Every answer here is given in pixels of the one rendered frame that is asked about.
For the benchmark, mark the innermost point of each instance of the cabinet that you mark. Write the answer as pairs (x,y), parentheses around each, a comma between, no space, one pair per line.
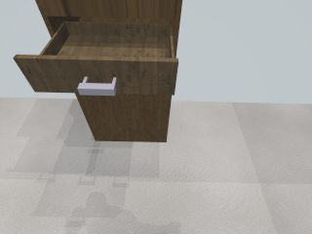
(123,117)

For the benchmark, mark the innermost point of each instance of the handle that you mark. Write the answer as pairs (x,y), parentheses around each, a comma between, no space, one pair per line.
(97,89)

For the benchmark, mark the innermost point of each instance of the drawer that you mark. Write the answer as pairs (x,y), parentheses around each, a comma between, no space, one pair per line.
(141,56)

